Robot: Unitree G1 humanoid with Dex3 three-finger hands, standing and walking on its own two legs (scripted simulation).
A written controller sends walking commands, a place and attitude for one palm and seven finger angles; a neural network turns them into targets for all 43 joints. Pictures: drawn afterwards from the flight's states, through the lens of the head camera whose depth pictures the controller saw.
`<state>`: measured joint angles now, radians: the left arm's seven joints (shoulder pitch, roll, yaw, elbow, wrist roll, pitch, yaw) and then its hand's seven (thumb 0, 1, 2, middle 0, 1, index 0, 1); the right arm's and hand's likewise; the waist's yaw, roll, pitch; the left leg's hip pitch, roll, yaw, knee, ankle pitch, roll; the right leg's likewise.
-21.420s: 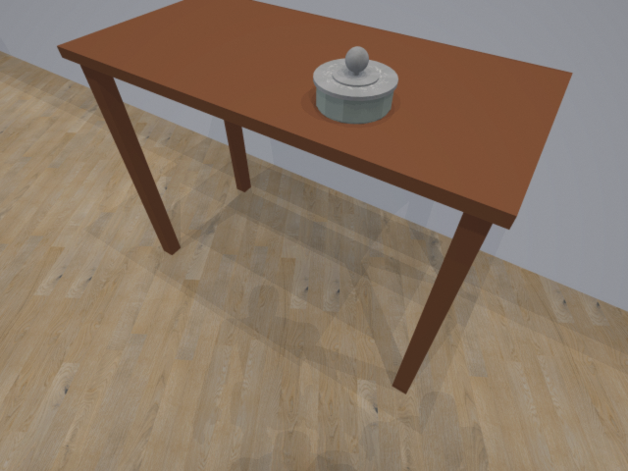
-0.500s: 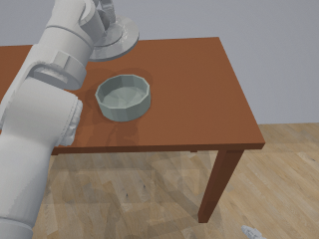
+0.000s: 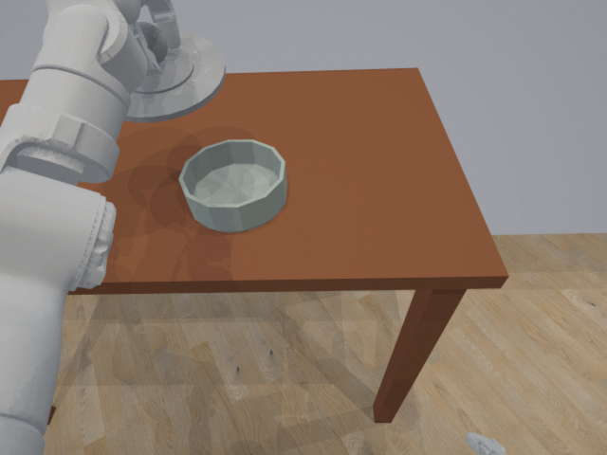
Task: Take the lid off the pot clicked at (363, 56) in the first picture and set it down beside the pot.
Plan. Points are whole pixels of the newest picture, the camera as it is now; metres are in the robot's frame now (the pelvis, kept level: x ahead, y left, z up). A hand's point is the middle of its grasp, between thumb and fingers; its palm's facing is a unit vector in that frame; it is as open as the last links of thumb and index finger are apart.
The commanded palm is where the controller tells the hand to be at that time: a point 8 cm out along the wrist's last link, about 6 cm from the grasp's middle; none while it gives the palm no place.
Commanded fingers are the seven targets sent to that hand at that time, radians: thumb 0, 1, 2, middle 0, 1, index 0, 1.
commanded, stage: move the lid sideways beside the pot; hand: left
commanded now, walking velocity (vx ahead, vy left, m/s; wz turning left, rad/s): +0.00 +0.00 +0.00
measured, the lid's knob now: (146, 44) +0.50 +0.17 +0.30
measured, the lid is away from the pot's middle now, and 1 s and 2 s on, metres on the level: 0.08 0.19 0.23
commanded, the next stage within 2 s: lower the lid onto the table in 1.64 s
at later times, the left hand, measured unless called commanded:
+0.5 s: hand (81, 52) +0.44 +0.21 +0.32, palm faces -0.13 -0.07 -0.99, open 7.4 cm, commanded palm +0.43 +0.22 +0.39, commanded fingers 0.00 0.72 0.92 -0.89 -1.07 -0.83 -1.03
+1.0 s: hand (30, 61) +0.45 +0.28 +0.31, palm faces -0.15 -0.11 -0.98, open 7.4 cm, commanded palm +0.44 +0.28 +0.39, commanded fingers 0.00 0.72 0.92 -0.89 -1.07 -0.83 -1.03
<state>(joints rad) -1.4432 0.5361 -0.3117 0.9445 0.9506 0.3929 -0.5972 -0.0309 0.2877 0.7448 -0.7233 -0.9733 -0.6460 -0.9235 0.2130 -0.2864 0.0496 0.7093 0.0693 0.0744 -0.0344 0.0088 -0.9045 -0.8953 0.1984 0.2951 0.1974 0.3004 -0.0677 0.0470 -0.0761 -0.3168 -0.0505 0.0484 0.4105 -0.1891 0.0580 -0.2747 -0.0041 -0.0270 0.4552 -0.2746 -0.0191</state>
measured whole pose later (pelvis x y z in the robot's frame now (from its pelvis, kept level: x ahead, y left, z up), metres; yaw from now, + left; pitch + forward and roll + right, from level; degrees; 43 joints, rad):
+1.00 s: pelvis -0.01 +0.01 +0.00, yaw +1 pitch +6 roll +0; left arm -1.44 0.76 -0.23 1.05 1.00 0.28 -0.60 -0.04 0.29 0.75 -0.73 -0.98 -0.64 -0.92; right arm 0.24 -0.30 0.05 0.71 0.09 0.11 -0.05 0.01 -0.90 -0.90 0.20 0.30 0.20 0.30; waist -0.09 0.04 -0.05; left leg -0.36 -0.05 0.03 0.43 -0.18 0.07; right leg -0.29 0.00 -0.04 0.43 -0.24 -0.01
